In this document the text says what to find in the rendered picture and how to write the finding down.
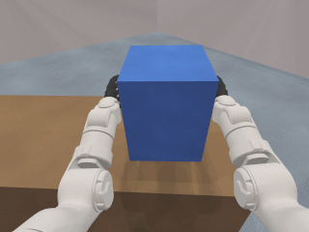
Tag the left robot forearm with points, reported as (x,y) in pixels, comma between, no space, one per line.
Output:
(94,150)

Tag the carton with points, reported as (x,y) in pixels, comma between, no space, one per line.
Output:
(167,95)

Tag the robot left upper arm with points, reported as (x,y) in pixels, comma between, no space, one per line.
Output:
(83,194)

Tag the robot right hand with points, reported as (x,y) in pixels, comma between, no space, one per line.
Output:
(221,89)

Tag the pedestal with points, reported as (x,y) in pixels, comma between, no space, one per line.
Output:
(38,137)

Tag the robot right upper arm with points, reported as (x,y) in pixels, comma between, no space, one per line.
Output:
(268,191)

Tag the right robot forearm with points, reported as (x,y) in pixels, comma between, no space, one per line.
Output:
(242,135)

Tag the robot left hand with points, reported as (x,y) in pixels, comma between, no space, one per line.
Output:
(111,89)

